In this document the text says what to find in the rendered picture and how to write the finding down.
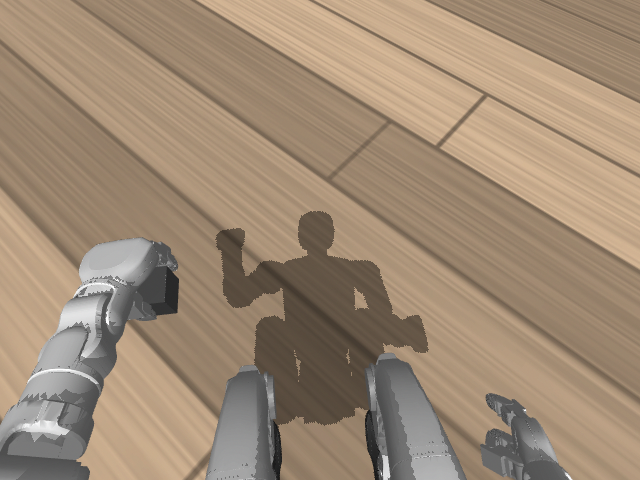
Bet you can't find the cube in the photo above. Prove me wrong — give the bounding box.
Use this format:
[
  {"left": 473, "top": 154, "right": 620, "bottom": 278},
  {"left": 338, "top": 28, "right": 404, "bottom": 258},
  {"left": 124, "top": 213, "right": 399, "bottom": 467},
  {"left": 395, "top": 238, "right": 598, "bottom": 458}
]
[{"left": 137, "top": 266, "right": 179, "bottom": 316}]

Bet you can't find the right robot hand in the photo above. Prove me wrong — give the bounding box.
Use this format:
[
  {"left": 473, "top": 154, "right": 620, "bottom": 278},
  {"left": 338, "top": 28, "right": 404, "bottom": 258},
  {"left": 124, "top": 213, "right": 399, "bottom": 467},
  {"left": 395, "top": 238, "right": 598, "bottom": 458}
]
[{"left": 480, "top": 393, "right": 559, "bottom": 480}]

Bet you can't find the right robot arm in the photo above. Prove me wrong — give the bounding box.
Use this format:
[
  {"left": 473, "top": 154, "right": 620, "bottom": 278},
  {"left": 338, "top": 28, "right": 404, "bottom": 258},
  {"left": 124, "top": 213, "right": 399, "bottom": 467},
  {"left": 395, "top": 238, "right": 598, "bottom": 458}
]
[{"left": 522, "top": 460, "right": 572, "bottom": 480}]

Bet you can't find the right robot foot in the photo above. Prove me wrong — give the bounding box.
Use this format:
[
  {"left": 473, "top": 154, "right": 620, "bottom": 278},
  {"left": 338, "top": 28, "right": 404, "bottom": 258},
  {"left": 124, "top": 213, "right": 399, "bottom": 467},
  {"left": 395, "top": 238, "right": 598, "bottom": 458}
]
[{"left": 365, "top": 409, "right": 383, "bottom": 480}]

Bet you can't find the left robot arm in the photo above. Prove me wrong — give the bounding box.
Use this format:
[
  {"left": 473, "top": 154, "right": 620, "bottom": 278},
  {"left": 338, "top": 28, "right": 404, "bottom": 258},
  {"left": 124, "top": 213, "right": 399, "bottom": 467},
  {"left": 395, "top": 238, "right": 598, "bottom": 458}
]
[{"left": 0, "top": 278, "right": 134, "bottom": 480}]

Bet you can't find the left robot hand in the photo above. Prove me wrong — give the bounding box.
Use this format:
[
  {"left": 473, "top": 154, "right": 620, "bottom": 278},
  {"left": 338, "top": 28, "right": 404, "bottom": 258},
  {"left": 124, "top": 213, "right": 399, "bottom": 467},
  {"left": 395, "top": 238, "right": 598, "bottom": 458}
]
[{"left": 79, "top": 237, "right": 178, "bottom": 321}]

